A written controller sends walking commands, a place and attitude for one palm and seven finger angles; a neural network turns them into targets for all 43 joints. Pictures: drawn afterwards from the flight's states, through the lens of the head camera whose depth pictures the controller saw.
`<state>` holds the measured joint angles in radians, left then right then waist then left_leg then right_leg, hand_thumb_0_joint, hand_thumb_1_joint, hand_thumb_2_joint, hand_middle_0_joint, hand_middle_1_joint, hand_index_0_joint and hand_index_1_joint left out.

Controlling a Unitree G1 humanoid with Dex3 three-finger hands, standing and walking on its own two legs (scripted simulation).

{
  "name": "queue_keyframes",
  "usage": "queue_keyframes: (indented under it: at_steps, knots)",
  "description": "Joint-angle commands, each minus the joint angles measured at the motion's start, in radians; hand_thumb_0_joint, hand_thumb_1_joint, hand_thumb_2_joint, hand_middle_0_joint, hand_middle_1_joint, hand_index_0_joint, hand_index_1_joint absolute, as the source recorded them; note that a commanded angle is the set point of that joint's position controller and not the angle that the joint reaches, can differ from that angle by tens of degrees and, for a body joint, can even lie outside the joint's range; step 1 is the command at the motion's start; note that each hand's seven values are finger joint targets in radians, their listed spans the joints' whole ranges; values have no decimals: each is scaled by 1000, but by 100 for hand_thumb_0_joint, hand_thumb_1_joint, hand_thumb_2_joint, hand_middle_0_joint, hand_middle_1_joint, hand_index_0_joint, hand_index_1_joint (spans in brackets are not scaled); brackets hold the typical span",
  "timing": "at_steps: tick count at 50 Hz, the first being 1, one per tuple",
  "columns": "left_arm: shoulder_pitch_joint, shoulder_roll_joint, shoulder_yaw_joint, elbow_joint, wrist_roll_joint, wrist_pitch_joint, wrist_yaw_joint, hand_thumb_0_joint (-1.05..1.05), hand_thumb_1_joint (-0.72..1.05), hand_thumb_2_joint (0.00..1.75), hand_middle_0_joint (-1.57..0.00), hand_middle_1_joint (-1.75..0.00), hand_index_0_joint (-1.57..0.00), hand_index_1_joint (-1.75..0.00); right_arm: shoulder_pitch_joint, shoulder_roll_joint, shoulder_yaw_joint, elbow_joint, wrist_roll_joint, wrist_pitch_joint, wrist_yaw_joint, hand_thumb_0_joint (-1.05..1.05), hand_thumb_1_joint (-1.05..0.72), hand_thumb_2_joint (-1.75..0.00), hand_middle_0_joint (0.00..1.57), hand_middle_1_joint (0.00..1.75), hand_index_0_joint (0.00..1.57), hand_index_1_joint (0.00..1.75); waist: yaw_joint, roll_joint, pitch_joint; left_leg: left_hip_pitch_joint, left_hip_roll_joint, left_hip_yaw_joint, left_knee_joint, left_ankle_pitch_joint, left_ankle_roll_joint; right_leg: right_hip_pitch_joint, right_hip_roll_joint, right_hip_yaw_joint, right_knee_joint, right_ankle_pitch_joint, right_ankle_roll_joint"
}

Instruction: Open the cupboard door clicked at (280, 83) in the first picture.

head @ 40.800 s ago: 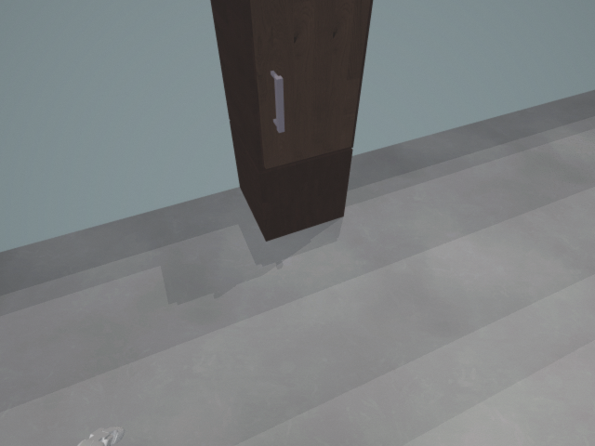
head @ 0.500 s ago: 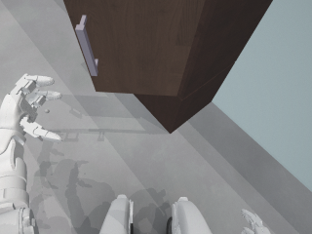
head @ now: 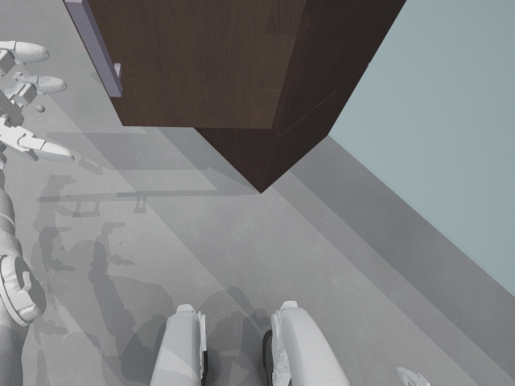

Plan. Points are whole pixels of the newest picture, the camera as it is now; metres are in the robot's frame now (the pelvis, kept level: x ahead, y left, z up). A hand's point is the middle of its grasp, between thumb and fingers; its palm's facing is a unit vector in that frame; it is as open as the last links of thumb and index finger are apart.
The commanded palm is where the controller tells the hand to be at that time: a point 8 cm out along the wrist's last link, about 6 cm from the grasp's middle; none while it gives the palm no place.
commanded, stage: move the hooked fingers beside the handle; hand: left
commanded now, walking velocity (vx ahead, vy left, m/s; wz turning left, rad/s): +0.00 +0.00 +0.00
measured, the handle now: (100, 42) +0.62 +0.23 +0.05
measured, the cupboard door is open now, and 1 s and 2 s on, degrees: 49 48 48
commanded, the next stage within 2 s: slide the fingers in behind the handle in 1.36 s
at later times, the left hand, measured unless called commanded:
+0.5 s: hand (60, 54) +0.58 +0.27 +0.07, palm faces +0.02 -1.00 -0.04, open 14.0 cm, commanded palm +0.57 +0.29 +0.06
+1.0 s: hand (62, 61) +0.56 +0.27 +0.06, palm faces +0.00 -1.00 -0.05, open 14.0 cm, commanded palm +0.56 +0.29 +0.06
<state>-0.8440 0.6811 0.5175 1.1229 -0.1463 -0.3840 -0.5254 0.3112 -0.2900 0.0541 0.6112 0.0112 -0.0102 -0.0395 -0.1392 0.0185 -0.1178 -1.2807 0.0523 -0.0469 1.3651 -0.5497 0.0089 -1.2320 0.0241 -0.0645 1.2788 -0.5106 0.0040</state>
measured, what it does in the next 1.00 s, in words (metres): stands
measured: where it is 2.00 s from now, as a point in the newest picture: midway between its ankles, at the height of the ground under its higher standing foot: (236, 385)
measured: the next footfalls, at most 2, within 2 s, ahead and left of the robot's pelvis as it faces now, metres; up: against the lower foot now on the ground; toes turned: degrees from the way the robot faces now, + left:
none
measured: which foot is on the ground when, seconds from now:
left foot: down 0.00-1.00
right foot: down 0.00-1.00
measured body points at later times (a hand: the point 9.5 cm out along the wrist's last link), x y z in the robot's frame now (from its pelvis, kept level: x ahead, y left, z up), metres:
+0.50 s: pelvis +0.00 +0.01 -0.02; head +0.21 +0.05 +0.38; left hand +0.57 +0.33 +0.07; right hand -0.02 -0.26 -0.11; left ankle +0.04 +0.11 -0.60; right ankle +0.05 -0.13 -0.60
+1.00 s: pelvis +0.02 +0.01 +0.00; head +0.21 +0.05 +0.41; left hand +0.56 +0.32 +0.07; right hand +0.01 -0.26 -0.09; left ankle +0.04 +0.11 -0.60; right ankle +0.05 -0.13 -0.60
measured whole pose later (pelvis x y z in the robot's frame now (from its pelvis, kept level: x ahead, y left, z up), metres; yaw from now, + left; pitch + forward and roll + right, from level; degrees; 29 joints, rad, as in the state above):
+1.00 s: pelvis +0.02 +0.01 +0.00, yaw -2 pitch +31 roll -7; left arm -1.05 0.82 0.52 1.21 -0.03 -0.28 -0.44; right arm 0.37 -0.28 0.09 0.57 -0.02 0.08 -0.01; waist -0.23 0.04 -0.10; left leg -1.34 0.07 -0.07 1.35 -0.56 0.01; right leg -1.27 0.05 -0.08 1.23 -0.50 0.01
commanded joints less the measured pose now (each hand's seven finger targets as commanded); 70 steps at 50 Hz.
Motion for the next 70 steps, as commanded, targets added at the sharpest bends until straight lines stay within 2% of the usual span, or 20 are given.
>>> queue_keyframes:
  at_steps: [1,7,10,12,15,19,22,25,29,36,41,42,46,49,53,56,61,64,68,70]
  knots:
    - [-467,345,43,-166,0,-44,24,0,-50,30,-30,-120,-30,-120,168,-212,-66,-47,-8,-7,-18,0,-90,-90,20,30,20,30,-36,162,-522,413,-9,-42,-154,312,29,147,21,22,-146,181,-28]
    - [-571,417,53,-158,49,-51,62,0,-50,30,-30,-120,-30,-120,190,-214,-52,-44,-20,8,-13,0,-90,-90,20,30,20,30,-48,261,-586,459,-6,-60,-135,362,19,95,24,12,-122,182,-34]
    - [-610,382,16,-120,63,-33,72,0,-50,30,-30,-120,-30,-120,202,-213,-44,-43,-24,16,-9,0,-90,-90,20,30,20,30,-75,271,-557,469,-3,-76,-139,363,17,47,27,-3,-118,171,-36]
    - [-622,412,27,-98,80,-13,77,0,-50,30,-30,-120,-30,-120,217,-220,-43,-39,-27,28,-9,0,-90,-90,20,30,20,30,-78,271,-580,477,1,-82,-137,379,14,47,25,-7,-118,181,-33]
    - [-662,433,23,-39,89,20,82,0,-50,30,-30,-120,-30,-120,227,-220,-27,-45,-26,35,-13,0,-90,-90,20,30,20,30,-107,235,-527,396,-2,-73,-123,338,31,51,27,-3,-123,175,-28]
    - [-742,526,50,-70,118,26,88,0,-50,30,-30,-120,-30,-120,250,-224,-17,-48,-33,44,-14,0,-90,-90,20,30,20,30,-116,267,-593,377,2,-68,-97,370,35,81,29,4,-114,204,-25]
    - [-791,525,34,-78,134,13,94,0,-50,30,-30,-120,-30,-120,265,-223,-14,-36,-40,50,-10,0,-90,-90,20,30,20,30,-134,324,-619,440,10,-87,-86,425,24,25,32,-9,-100,216,-29]
    - [-677,548,77,-61,130,28,82,0,-50,30,-30,-120,-30,-120,285,-224,-16,-52,-41,63,0,0,-90,-90,20,30,20,30,-97,336,-653,475,10,-86,-92,499,20,57,36,-13,-99,253,-34]
    - [-646,501,42,-70,129,73,66,0,-50,30,-30,-120,-30,-120,291,-219,-19,-56,-39,84,5,0,-90,-90,20,30,20,30,-105,304,-606,463,17,-82,-105,487,23,63,38,-19,-116,262,-25]
    - [-728,516,87,-227,95,21,87,0,-50,30,-30,-120,-30,-120,302,-215,-35,-27,-45,78,16,0,-90,-90,20,30,20,30,-107,369,-696,584,21,-98,-106,582,9,61,41,-14,-125,301,-30]
    - [-613,438,43,-121,108,51,95,0,-50,30,-30,-120,-30,-120,299,-203,-32,-25,-40,85,23,0,-90,-90,20,30,20,30,-103,334,-581,556,21,-82,-128,562,14,74,42,-17,-154,297,-28]
    - [-582,451,46,-103,116,62,94,0,-50,30,-30,-120,-30,-120,298,-204,-30,-33,-39,89,21,0,-90,-90,20,30,20,30,-95,320,-563,527,19,-75,-131,548,18,93,41,-17,-153,301,-28]
    - [-532,382,10,-96,102,63,87,0,-50,30,-30,-120,-30,-120,287,-200,-34,-51,-37,91,19,0,-90,-90,20,30,20,30,-95,294,-536,516,17,-68,-141,544,19,98,43,-16,-160,311,-28]
    - [-601,416,41,-147,77,18,90,0,-50,30,-30,-120,-30,-120,277,-201,-37,-50,-38,83,16,0,-90,-90,20,30,20,30,-105,245,-554,463,11,-56,-129,494,29,148,45,-2,-159,316,-25]
    - [-654,441,53,-131,77,-27,101,0,-50,30,-30,-120,-30,-120,262,-200,-33,-38,-35,76,16,0,-90,-90,20,30,20,30,-111,264,-554,441,7,-53,-116,467,28,141,44,6,-149,296,-27]
    - [-642,475,58,-77,103,-20,106,0,-50,30,-30,-120,-30,-120,254,-203,-25,-43,-32,78,12,0,-90,-90,20,30,20,30,-106,264,-547,412,4,-54,-108,447,30,136,41,5,-134,280,-28]
    - [-651,461,23,-60,115,7,93,0,-50,30,-30,-120,-30,-120,246,-208,-19,-54,-31,82,8,0,-90,-90,20,30,20,30,-115,292,-565,412,6,-55,-92,430,31,94,39,1,-124,258,-27]
    - [-691,523,54,-79,106,15,76,0,-50,30,-30,-120,-30,-120,249,-213,-15,-57,-29,81,0,0,-90,-90,20,30,20,30,-123,266,-600,359,3,-50,-78,408,41,140,39,11,-118,272,-22]
    - [-722,562,75,-134,105,6,63,0,-50,30,-30,-120,-30,-120,256,-217,-15,-45,-33,77,1,0,-90,-90,20,30,20,30,-110,338,-663,433,8,-68,-70,459,30,105,40,1,-103,273,-28]
    - [-728,515,47,-145,105,12,63,0,-50,30,-30,-120,-30,-120,264,-214,-19,-41,-34,76,7,0,-90,-90,20,30,20,30,-116,364,-668,485,12,-82,-77,480,25,62,42,-5,-104,263,-31]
